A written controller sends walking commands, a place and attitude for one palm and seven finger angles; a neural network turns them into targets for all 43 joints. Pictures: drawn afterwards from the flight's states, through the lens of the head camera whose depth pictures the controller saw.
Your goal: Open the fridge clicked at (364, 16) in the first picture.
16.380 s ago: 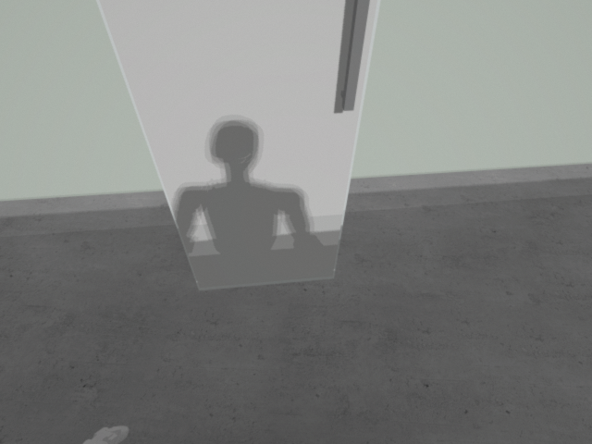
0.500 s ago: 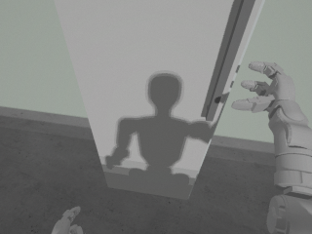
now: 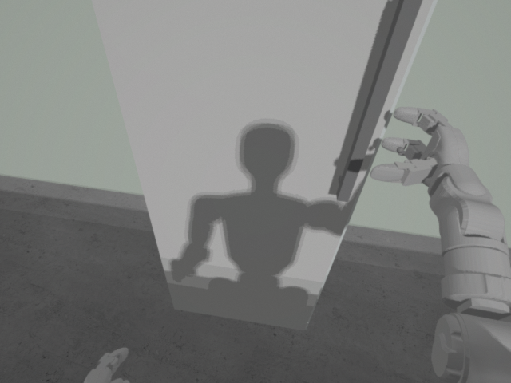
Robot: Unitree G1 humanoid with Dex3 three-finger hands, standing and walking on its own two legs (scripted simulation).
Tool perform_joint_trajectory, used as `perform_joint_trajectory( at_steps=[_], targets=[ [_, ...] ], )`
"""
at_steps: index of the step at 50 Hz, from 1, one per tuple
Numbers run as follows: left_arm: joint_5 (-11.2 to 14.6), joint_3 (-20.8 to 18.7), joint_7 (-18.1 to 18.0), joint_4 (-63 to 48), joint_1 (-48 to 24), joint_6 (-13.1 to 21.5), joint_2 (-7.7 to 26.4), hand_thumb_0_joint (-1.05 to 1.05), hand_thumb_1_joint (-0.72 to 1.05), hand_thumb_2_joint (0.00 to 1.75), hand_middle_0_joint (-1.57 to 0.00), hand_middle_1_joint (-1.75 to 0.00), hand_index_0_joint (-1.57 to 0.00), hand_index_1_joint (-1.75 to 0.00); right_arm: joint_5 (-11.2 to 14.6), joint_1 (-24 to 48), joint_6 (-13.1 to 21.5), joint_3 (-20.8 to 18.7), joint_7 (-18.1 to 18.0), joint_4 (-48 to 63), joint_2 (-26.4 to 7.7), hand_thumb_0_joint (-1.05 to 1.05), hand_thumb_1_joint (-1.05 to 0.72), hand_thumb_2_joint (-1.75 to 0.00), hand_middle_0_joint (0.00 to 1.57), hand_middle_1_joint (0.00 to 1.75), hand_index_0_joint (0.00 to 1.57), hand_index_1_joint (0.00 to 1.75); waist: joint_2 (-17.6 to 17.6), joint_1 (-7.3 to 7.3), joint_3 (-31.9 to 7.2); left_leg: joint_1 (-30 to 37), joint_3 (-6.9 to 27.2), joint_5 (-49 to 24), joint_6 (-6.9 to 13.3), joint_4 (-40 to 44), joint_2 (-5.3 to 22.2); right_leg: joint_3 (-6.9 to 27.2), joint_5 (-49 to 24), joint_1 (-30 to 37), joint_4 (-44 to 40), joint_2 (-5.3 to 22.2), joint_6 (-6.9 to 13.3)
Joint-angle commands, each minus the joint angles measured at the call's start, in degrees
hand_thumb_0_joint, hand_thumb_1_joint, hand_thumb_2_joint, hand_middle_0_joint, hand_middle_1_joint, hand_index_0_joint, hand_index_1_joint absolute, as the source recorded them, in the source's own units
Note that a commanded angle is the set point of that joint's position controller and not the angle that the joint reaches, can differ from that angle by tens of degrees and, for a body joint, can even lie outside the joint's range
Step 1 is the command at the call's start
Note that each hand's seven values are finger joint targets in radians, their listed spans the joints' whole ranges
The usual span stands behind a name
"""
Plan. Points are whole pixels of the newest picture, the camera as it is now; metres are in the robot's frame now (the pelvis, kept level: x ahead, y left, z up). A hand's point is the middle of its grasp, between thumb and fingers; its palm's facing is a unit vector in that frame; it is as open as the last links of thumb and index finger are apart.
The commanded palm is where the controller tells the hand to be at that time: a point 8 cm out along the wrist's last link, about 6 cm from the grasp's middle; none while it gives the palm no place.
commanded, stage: move the hooked fingers beside the handle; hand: right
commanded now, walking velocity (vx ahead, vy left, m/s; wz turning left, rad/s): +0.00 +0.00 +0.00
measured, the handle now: (368, 110) +0.49 -0.13 +0.24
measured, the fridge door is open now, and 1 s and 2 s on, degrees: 0 0 0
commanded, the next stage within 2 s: feel for the door with the fingertips in 1.94 s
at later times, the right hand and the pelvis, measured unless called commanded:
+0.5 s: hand (403, 160) +0.41 -0.19 +0.20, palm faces +0.14 +0.99 +0.01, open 14.0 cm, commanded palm +0.39 -0.24 +0.21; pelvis +0.00 +0.01 +0.00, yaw +0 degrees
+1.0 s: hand (405, 152) +0.43 -0.19 +0.21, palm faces +0.13 +0.99 +0.02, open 13.9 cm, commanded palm +0.40 -0.24 +0.21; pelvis +0.01 +0.00 +0.00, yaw +1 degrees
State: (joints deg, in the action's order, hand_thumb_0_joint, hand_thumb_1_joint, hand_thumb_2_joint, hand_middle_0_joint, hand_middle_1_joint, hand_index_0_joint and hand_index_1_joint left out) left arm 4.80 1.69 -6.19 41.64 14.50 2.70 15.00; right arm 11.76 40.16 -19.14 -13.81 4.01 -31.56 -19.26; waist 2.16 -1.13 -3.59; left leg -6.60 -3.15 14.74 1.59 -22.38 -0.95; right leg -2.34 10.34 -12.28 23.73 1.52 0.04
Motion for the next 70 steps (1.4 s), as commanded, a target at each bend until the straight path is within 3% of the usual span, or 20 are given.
perform_joint_trajectory(
  at_steps=[1,7,10,14,16,19,25,28,31,34,37,39,42,50,51,55,59,65,68,70],
  targets=[
    [-0.35,-2.57,-0.77,-8.8,-6.21,2.72,7.75,0.0,0.9,0.9,-0.2,-0.3,-0.2,-0.3,-1.07,25.27,3.67,-5.11,-2.26,12.34,-13.82,0.0,0.5,-0.3,0.3,1.2,0.3,1.2,-5.0,0.56,-9.59,-3.33,1.83,-12.75,-1.0,3.8,-0.03,1.42,-9.0,8.35,-1.2,-0.73,2.08],
    [-0.82,-2.74,-0.72,-9.59,-6.74,3.74,6.82,0.0,0.9,0.9,-0.2,-0.3,-0.2,-0.3,-2.49,29.97,11.12,-5.99,-3.14,25.24,-16.98,0.0,0.5,-0.3,0.3,1.2,0.3,1.2,1.51,0.6,-18.37,0.85,2.71,-19.39,-0.49,1.94,-0.31,0.79,-14.9,13.43,-0.02,-0.79,2.37],
    [-0.33,-2.6,-0.83,-9.0,-7.06,3.73,6.82,0.0,0.9,0.9,-0.2,-0.3,-0.2,-0.3,-1.78,26.39,8.92,-3.93,-1.08,20.67,-14.19,0.0,0.5,-0.3,0.3,1.2,0.3,1.2,2.16,0.33,-16.0,-0.31,2.42,-19.38,-0.59,2.39,-0.46,0.47,-13.66,12.79,-0.04,-1.04,2.19],
    [0.43,-2.22,-1.23,-8.18,-6.82,2.82,7.52,0.0,0.9,0.9,-0.2,-0.3,-0.2,-0.3,-0.21,20.67,1.47,-0.87,1.78,8.28,-10.25,0.0,0.5,-0.3,0.3,1.2,0.3,1.2,-2.69,-0.38,-6.74,-4.87,1.83,-13.66,-1.3,4.45,-0.27,0.74,-7.5,8.21,-1.03,-1.11,2.05],
    [0.27,-2.48,-1.23,-7.75,-5.97,2.85,8.13,0.0,0.9,0.9,-0.2,-0.3,-0.2,-0.3,0.35,22.12,-0.16,-1.44,1.95,5.89,-10.35,0.0,0.5,-0.3,0.3,1.2,0.3,1.2,-4.34,-0.61,-5.77,-6.14,1.98,-12.2,-1.58,5.02,-0.08,0.94,-6.35,7.63,-0.78,-1.13,2.04],
    [0.03,-2.68,-1.19,-8.7,-6.36,3.19,7.8,0.0,0.9,0.9,-0.2,-0.3,-0.2,-0.3,0.24,27.15,2.19,-2.94,1.05,11.11,-12.64,0.0,0.5,-0.3,0.3,1.2,0.3,1.2,-4.66,-0.58,-10.02,-4.82,2.47,-13.77,-1.43,3.96,0.33,1.27,-7.81,8.11,-0.23,-1.28,2.22],
    [-0.65,-2.66,-1.02,-8.35,-5.8,4.42,7.15,0.0,0.9,0.9,-0.2,-0.3,-0.2,-0.3,-1.28,35.33,11.45,-5.27,-1.42,18.8,-17.19,0.0,0.5,-0.3,0.3,1.2,0.3,1.2,0.01,-0.8,-17.38,-2.06,3.18,-16.56,-0.87,2.23,-0.02,1.26,-11.04,11.77,0.77,-1.24,2.47],
    [-0.5,-2.48,-0.99,-7.48,-5.35,4.12,7.32,0.0,0.9,0.9,-0.2,-0.3,-0.2,-0.3,-1.92,34.03,10.28,-4.14,-0.65,12.13,-16.71,0.0,0.5,-0.3,0.3,1.2,0.3,1.2,0.11,-1.26,-14.84,-3.02,3.08,-14.84,-1.08,2.89,0.11,0.99,-9.04,10.07,0.41,-1.25,2.41],
    [-0.33,-2.68,-0.95,-7.48,-4.5,3.23,8.12,0.0,0.9,0.9,-0.2,-0.3,-0.2,-0.3,-2.19,27.89,6.85,-5.51,0.46,4.53,-17.83,0.0,0.5,-0.3,0.3,1.2,0.3,1.2,-0.22,-0.31,-13.09,-2.84,2.76,-14.2,-1.11,3.36,0.17,0.83,-8.19,8.02,0.14,-1.25,2.13],
    [0.11,-2.66,-0.84,-8.33,-4.19,3.01,7.84,0.0,0.9,0.9,-0.2,-0.3,-0.2,-0.3,-1.09,26.44,4.76,-2.54,1.96,2.43,-13.53,0.0,0.5,-0.3,0.3,1.2,0.3,1.2,-1.4,-0.59,-10.95,-3.79,2.08,-15.62,-1.04,3.11,0.09,1.14,-8.89,7.26,0.07,-1.16,2.06],
    [0.1,-3.24,-0.83,-9.54,-3.84,3.16,8.35,0.0,0.9,0.9,-0.2,-0.3,-0.2,-0.3,-0.14,25.96,6.35,-5.08,2.27,7.82,-15.92,0.0,0.5,-0.3,0.3,1.2,0.3,1.2,-3.62,0.24,-14.7,-1.11,2.06,-19.5,-0.92,2.03,0.04,1.35,-12.03,8.23,0.3,-1.1,2.33],
    [0.08,-3.41,-0.68,-10.04,-4.12,3.65,7.63,0.0,0.9,0.9,-0.2,-0.3,-0.2,-0.3,0.05,26.02,8.1,-4.27,1.79,12.6,-13.75,0.0,0.5,-0.3,0.3,1.2,0.3,1.2,-2.98,0.33,-16.31,-1.04,1.94,-20.78,-0.74,1.54,-0.4,1.36,-14.26,10.35,0.76,-0.99,2.38],
    [0.02,-3.54,-0.56,-9.8,-4.42,4.06,7.58,0.0,0.9,0.9,-0.2,-0.3,-0.2,-0.3,-0.36,28.34,9.92,-4.76,0.33,18.8,-14.65,0.0,0.5,-0.3,0.3,1.2,0.3,1.2,-1.61,0.18,-17.43,-1.16,2.03,-20.66,-0.65,1.44,-0.68,1.48,-15.54,12.21,0.99,-0.73,2.51],
    [-0.17,-2.82,-0.67,-8.67,-5.36,3.05,7.35,0.0,0.9,0.9,-0.2,-0.3,-0.2,-0.3,-1.95,27.47,4.94,-3.9,-1.33,15.16,-13.62,0.0,0.5,-0.3,0.3,1.2,0.3,1.2,2.42,-0.01,-13.02,-3.36,1.73,-15.98,-0.2,2.56,-0.67,1.42,-12.87,10.97,0.17,-0.7,1.94],
    [-0.32,-3.02,-0.67,-8.71,-5.14,2.89,7.67,0.0,0.9,0.9,-0.2,-0.3,-0.2,-0.3,-1.87,25.32,4.71,-4.77,-1.33,14.68,-14.19,0.0,0.5,-0.3,0.3,1.2,0.3,1.2,0.04,0.33,-13.47,-2.42,1.52,-16.99,-0.3,2.53,-0.73,1.37,-13.82,11.07,0.33,-0.56,2.06],
    [-0.19,-2.99,-0.61,-10.14,-6.4,2.97,7.14,0.0,0.9,0.9,-0.2,-0.3,-0.2,-0.3,-0.51,23.43,5.06,-4.04,-0.58,19.36,-12.07,0.0,0.5,-0.3,0.3,1.2,0.3,1.2,-0.53,0.97,-17.24,-0.35,1.43,-21.11,-0.17,1.47,-0.76,1.64,-17.32,13.08,0.55,-0.6,2.0],
    [-0.11,-2.7,-0.87,-9.71,-6.77,2.48,7.44,0.0,0.9,0.9,-0.2,-0.3,-0.2,-0.3,-0.04,20.79,3.86,-5.76,-0.07,16.69,-13.79,0.0,0.5,-0.3,0.3,1.2,0.3,1.2,-4.77,0.96,-13.64,-1.01,1.49,-20.12,-0.76,1.95,-0.44,1.15,-14.4,10.38,-0.07,-0.6,2.11],
    [0.0,-2.35,-0.97,-9.43,-7.55,2.32,7.03,0.0,0.9,0.9,-0.2,-0.3,-0.2,-0.3,-1.23,27.45,3.35,-1.7,-0.38,16.85,-11.34,0.0,0.5,-0.3,0.3,1.2,0.3,1.2,-0.2,-0.89,-10.06,-5.42,2.03,-14.17,-0.67,3.39,-0.3,1.46,-10.53,10.8,0.19,-0.7,2.06],
    [-0.16,-2.37,-0.98,-9.43,-7.78,3.01,6.83,0.0,0.9,0.9,-0.2,-0.3,-0.2,-0.3,-1.11,33.85,6.04,0.36,-0.41,21.53,-10.36,0.0,0.5,-0.3,0.3,1.2,0.3,1.2,2.74,-1.61,-14.04,-4.94,2.15,-14.0,-0.24,3.13,-0.36,2.15,-11.41,13.41,0.57,-0.79,2.06],
    [-0.22,-2.36,-1.13,-9.05,-7.62,3.34,6.95,0.0,0.9,0.9,-0.2,-0.3,-0.2,-0.3,-0.54,33.23,7.12,-1.38,-0.5,20.91,-11.95,0.0,0.5,-0.3,0.3,1.2,0.3,1.2,2.31,-1.19,-15.63,-4.15,2.07,-14.57,-0.12,2.83,-0.52,2.33,-12.0,13.9,0.78,-0.82,2.01]
  ],
)
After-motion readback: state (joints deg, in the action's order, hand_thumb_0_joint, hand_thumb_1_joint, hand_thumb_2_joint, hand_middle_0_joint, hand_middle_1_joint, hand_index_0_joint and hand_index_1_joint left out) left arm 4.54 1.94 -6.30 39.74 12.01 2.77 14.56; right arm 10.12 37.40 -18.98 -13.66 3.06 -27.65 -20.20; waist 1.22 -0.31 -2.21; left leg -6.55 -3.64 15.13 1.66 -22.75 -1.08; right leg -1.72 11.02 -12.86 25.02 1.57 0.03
